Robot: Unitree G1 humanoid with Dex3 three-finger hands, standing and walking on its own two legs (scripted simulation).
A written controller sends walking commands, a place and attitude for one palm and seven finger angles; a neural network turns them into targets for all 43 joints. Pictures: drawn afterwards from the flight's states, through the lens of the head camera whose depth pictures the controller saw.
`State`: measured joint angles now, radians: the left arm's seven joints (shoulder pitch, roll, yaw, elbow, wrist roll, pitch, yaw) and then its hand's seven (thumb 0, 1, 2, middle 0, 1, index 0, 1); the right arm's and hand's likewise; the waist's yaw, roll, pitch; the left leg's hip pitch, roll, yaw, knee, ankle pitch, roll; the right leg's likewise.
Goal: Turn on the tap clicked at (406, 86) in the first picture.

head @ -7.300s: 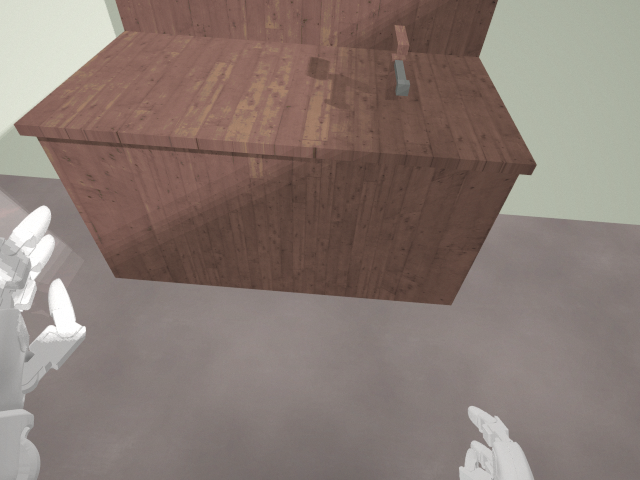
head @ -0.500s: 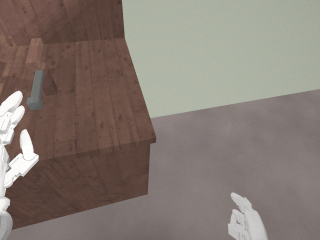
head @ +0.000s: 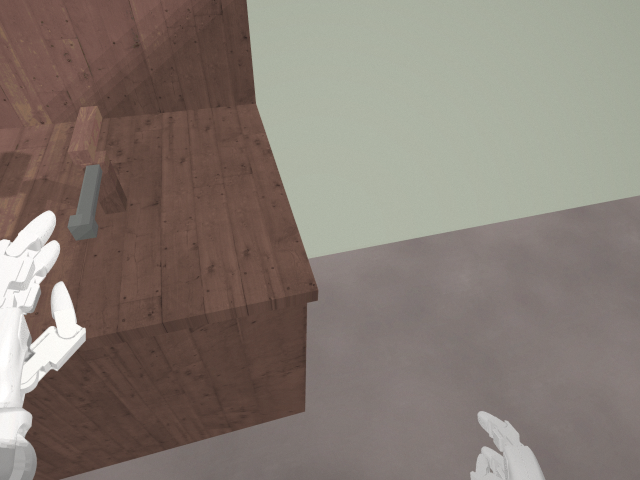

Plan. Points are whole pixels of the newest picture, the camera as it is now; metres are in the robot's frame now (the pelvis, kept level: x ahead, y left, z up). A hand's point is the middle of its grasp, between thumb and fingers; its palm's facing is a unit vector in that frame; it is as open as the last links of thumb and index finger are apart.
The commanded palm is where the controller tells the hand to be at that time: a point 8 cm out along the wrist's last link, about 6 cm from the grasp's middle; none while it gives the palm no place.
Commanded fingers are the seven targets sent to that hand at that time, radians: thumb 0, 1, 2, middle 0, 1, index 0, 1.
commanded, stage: shuffle to correct the standing spot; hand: left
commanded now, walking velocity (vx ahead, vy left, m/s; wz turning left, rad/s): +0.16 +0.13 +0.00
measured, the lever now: (83, 226) +0.42 +0.38 +0.07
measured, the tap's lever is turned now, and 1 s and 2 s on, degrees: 0 0 0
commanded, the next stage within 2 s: come to a stop and stand still in 0.88 s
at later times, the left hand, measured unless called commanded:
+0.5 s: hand (82, 280) +0.26 +0.27 +0.16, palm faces +0.38 -0.84 -0.39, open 7.4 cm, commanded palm +0.20 +0.30 +0.18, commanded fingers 0.00 0.90 0.90 -0.20 -0.30 -0.20 -0.30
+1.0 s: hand (78, 249) +0.29 +0.28 +0.18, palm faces +0.37 -0.84 -0.39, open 7.4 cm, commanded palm +0.24 +0.33 +0.18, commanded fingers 0.00 0.90 0.90 -0.20 -0.30 -0.20 -0.30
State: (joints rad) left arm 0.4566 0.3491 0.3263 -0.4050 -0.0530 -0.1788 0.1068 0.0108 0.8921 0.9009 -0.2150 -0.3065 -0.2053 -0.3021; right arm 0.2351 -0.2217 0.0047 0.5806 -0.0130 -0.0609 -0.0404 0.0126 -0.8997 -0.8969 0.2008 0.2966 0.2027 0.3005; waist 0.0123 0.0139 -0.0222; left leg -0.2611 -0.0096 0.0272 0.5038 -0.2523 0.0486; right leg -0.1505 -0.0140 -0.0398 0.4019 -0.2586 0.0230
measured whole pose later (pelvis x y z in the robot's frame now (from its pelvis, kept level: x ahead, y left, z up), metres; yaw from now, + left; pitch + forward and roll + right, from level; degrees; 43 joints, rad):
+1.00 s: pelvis +0.07 +0.05 +0.00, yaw -1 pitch -1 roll +3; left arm 0.47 0.35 0.33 -0.51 -0.04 -0.22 0.13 0.01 0.89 0.90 -0.22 -0.31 -0.21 -0.30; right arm 0.21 -0.26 -0.03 0.60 -0.01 -0.10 -0.05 0.01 -0.90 -0.90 0.20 0.30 0.20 0.30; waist 0.01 -0.04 0.03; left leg -0.31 0.05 0.05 0.60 -0.28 0.02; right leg -0.32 -0.09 -0.09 0.55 -0.22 -0.02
